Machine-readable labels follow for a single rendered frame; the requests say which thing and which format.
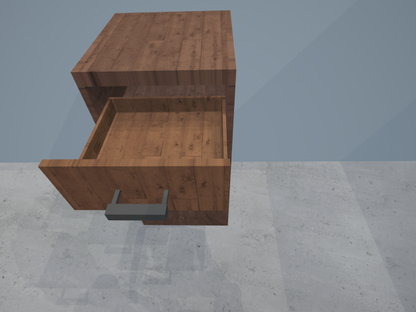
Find cabinet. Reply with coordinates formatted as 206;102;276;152
71;10;237;226

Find handle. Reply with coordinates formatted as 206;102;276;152
105;190;169;220

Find drawer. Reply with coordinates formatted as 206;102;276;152
38;96;230;211

